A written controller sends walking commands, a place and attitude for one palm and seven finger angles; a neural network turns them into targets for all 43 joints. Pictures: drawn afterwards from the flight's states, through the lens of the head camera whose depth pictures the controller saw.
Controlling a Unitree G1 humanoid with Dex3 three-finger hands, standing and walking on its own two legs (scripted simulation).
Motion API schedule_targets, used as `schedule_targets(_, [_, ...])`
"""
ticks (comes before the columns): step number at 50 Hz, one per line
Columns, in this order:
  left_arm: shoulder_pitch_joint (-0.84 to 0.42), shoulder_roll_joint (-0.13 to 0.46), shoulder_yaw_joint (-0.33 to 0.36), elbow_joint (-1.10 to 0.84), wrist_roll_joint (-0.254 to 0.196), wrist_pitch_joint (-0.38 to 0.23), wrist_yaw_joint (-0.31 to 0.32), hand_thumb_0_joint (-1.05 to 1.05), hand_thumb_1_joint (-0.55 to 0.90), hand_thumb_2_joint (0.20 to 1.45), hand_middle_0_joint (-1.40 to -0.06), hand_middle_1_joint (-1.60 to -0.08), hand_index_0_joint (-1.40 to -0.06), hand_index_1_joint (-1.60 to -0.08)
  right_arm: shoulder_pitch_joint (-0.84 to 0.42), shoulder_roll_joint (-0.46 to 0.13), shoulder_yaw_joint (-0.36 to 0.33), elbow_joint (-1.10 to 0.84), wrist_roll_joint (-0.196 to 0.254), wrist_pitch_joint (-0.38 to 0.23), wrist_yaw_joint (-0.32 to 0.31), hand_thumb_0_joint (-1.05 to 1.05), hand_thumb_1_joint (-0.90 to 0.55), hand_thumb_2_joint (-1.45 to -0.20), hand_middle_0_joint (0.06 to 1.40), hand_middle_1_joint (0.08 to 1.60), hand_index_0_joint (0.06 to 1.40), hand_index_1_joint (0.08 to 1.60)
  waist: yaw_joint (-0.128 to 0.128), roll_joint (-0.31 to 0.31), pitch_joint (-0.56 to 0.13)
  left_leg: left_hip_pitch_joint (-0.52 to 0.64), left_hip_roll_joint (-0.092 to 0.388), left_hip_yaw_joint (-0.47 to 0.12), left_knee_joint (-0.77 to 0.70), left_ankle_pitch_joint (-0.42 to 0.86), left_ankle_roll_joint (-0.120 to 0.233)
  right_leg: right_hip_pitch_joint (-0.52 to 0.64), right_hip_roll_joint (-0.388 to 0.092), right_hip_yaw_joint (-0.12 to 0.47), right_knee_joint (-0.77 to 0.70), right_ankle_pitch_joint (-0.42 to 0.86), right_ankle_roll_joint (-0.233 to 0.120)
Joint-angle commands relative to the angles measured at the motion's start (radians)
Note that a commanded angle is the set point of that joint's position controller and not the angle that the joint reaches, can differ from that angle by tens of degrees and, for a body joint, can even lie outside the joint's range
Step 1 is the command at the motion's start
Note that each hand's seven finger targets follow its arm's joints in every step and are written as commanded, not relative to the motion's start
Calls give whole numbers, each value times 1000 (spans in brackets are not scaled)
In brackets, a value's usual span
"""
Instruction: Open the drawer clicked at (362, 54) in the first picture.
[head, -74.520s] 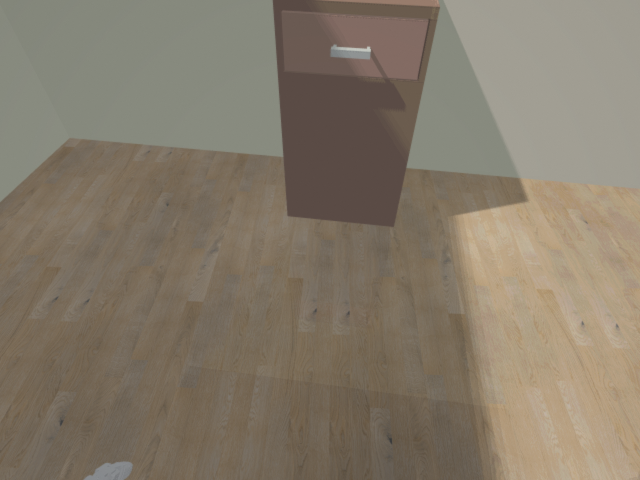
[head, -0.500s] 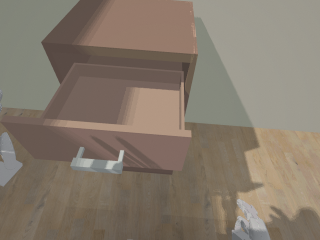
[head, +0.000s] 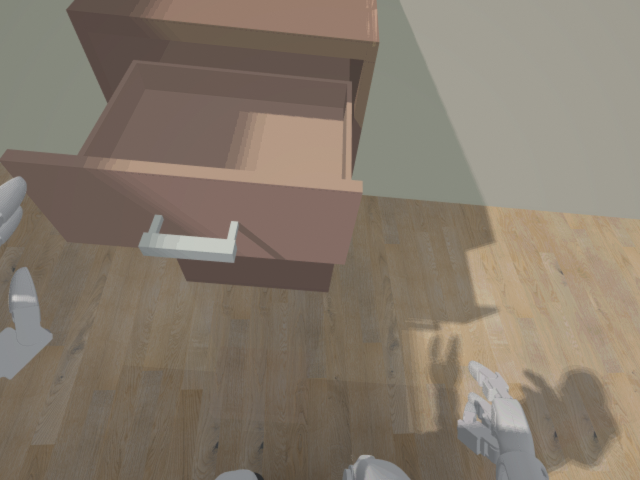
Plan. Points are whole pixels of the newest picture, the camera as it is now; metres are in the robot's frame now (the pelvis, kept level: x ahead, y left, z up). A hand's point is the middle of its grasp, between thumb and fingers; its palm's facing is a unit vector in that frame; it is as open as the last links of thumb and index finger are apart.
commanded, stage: stop stepping back and stand still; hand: left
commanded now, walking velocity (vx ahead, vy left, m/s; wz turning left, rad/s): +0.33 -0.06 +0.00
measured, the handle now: (192, 236) +0.41 +0.20 +0.01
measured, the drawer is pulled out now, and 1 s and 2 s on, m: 0.29 0.29 0.29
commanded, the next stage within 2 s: let the arm hang, fingers relaxed in 0.70 s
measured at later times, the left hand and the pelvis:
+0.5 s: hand out of the picture +0.10 +0.20 +0.17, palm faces +0.35 -0.81 -0.46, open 7.4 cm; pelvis -0.09 -0.03 +0.00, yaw +1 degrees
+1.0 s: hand out of the picture +0.04 +0.20 -0.11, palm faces +0.12 -0.94 -0.31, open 7.4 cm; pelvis -0.09 -0.02 -0.02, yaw +5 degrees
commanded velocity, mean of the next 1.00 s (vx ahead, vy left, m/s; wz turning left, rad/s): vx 0.13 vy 0.05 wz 0.00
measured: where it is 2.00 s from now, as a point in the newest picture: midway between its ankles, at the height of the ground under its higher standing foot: outside the picture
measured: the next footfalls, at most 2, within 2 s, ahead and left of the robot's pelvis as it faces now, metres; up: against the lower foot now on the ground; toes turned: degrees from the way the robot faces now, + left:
right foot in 0.12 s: -0.03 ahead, -0.12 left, +0.00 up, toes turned +6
left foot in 0.42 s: -0.10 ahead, +0.09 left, +0.00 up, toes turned +5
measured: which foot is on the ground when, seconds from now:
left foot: down 0.00-0.14, up 0.16-0.40, down 0.42-0.60, up 0.62-0.82, down 0.84-1.00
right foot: up 0.00-0.10, down 0.12-1.00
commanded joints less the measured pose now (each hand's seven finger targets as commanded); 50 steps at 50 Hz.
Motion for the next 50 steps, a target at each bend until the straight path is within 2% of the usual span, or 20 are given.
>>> schedule_targets(1, [31,93,94,-286,-11,-49,27,0,900,900,-200,-300,-200,-300,2,-146,-33,-140,19,-70,11,0,-900,-900,200,300,200,300,-2,314,-262,213,245,-123,-91,555,107,84,-19,-23,-59,42,2])
schedule_targets(5, [-8,114,91,-175,-13,-8,34,0,900,900,-200,-300,-200,-300,-15,-156,-4,-164,33,-48,-1,0,-900,-900,200,300,200,300,-3,196,-134,-147,124,-54,-102,-365,49,373,-42,-64,-417,123,-10])
schedule_targets(6, [-30,128,100,-131,-5,-7,35,0,900,900,-200,-300,-200,-300,-12,-144,-6,-157,33,-31,-1,0,-900,-900,200,300,200,300,-13,37,-114,-133,40,-3,83,-377,17,295,-123,40,-555,53,-51])
schedule_targets(7, [-57,147,103,-107,-11,3,33,0,900,900,-200,-300,-200,-300,-26,-139,-5,-158,34,-16,-3,0,-900,-900,200,300,200,300,-16,-141,-100,-93,-42,-11,399,-312,-6,95,-304,340,-745,-179,-138])
schedule_targets(8, [-122,161,100,-99,-20,4,31,0,900,900,-200,-300,-200,-300,-33,-148,-8,-138,21,-13,-12,0,-900,-900,200,300,200,300,-17,-202,-56,-93,-44,-60,597,-266,-8,-25,-406,393,-806,-174,-189])
schedule_targets(12, [-58,90,61,28,-11,9,10,0,900,900,-200,-300,-200,-300,-33,-139,-3,-115,10,9,-19,0,-900,-900,200,300,200,300,-37,-116,-113,-47,-19,-28,546,-109,-7,-25,-267,138,-717,-121,-117])
schedule_targets(18, [-35,82,19,-101,21,-19,48,0,900,900,-200,-300,-200,-300,24,-147,4,-118,-4,-56,-33,0,-900,-900,200,300,200,300,-17,-10,-180,113,-38,52,-175,-199,64,231,-211,135,-629,-82,-99])
schedule_targets(21, [-61,125,46,-221,21,-52,49,0,900,900,-200,-300,-200,-300,25,-196,-24,-163,-8,-67,-24,0,-900,-900,200,300,200,300,6,352,-192,176,198,-265,-266,-62,140,188,-28,-29,-224,138,-34])
schedule_targets(24, [-31,187,111,-234,21,-45,47,0,900,900,-200,-300,-200,-300,19,-161,-18,-130,1,-74,-14,0,-900,-900,200,300,200,300,0,375,-147,136,225,-248,-268,-43,153,88,-27,-53,-123,20,-24])
schedule_targets(27, [-27,126,78,-102,13,-38,41,0,900,900,-200,-300,-200,-300,18,-185,-11,-109,13,-71,-14,0,-900,-900,200,300,200,300,3,196,-60,-26,155,-139,-86,105,112,307,-30,-36,-425,232,-34])
schedule_targets(30, [-92,139,95,-14,-2,-57,25,0,900,900,-200,-300,-200,-300,11,-180,-32,-110,23,-42,-9,0,-900,-900,200,300,200,300,-19,-168,-113,-187,-38,-24,335,-260,26,384,-339,432,-648,328,-170])
schedule_targets(32, [-78,93,68,52,2,-60,13,0,900,900,-200,-300,-200,-300,51,-180,-40,-85,19,-22,-7,0,-900,-900,200,300,200,300,-19,-49,-116,-145,-5,-74,433,-245,28,274,-322,389,-700,62,-148])
schedule_targets(37, [-71,64,14,-14,6,-50,12,0,900,900,-200,-300,-200,-300,5,-139,2,-119,10,-14,-13,0,-900,-900,200,300,200,300,-14,-112,-116,83,-11,22,79,-104,37,143,-229,136,-682,45,-131])
schedule_targets(39, [-98,98,22,-99,13,-51,27,0,900,900,-200,-300,-200,-300,4,-152,-1,-123,3,-27,-26,0,-900,-900,200,300,200,300,-15,15,-125,193,-9,11,-85,-55,43,130,-193,118,-641,15,-98])
schedule_targets(40, [-186,-122,-323,776,112,142,-100,0,900,900,-200,-300,-200,-300,128,-256,-45,163,-15,-39,84,0,-900,-900,200,300,200,300,-89,200,-63,168,108,-203,21,153,80,-89,-155,-1,-269,203,-68])
schedule_targets(42, [-157,-147,-318,770,80,229,-122,0,900,900,-200,-300,-200,-300,142,-229,-29,71,-18,53,68,0,-900,-900,200,300,200,300,-55,302,-88,-2,257,-377,-177,54,194,-18,-19,15,21,-65,-13])
schedule_targets(43, [-205,-147,-334,784,86,232,-125,0,900,900,-200,-300,-200,-300,88,-223,-28,57,-29,56,61,0,-900,-900,200,300,200,300,-36,195,-113,-77,242,-398,-154,8,199,12,-25,47,40,-77,-13])
schedule_targets(46, [-266,-134,-348,956,77,218,-126,0,900,900,-200,-300,-200,-300,81,-199,2,64,-38,59,44,0,-900,-900,200,300,200,300,13,1,-199,76,173,-278,-8,587,164,133,-14,40,-154,100,-16])
schedule_targets(48, [-217,-64,-342,1122,81,213,-119,0,900,900,-200,-300,-200,-300,54,-180,-1,91,-15,71,36,0,-900,-900,200,300,200,300,47,-106,-231,-3,6,-110,114,289,51,353,-112,184,-357,646,-49])
schedule_targets(50, [-305,-3,-362,1241,68,216,-126,0,900,900,-200,-300,-200,-300,130,-135,1,136,0,100,45,0,-900,-900,200,300,200,300,-24,41,-120,60,-47,-64,81,-114,14,201,-243,271,-476,499,-132])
